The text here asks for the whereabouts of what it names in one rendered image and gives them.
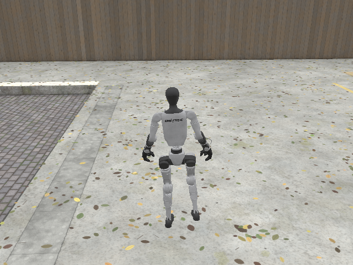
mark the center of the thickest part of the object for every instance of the robot left forearm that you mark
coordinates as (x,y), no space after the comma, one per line
(148,145)

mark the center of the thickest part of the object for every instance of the left robot hand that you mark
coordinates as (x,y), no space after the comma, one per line
(144,155)

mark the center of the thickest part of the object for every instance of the right robot foot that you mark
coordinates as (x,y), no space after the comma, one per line
(196,216)

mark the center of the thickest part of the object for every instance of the robot right forearm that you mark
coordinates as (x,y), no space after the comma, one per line
(204,143)

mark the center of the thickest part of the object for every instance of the left robot upper arm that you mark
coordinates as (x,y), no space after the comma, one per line
(154,126)

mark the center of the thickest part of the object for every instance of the right robot upper arm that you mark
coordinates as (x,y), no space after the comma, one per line
(194,123)

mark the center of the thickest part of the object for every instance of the left robot thigh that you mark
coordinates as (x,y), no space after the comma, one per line
(165,167)

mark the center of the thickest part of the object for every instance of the right robot hand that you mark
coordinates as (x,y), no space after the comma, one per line
(209,153)

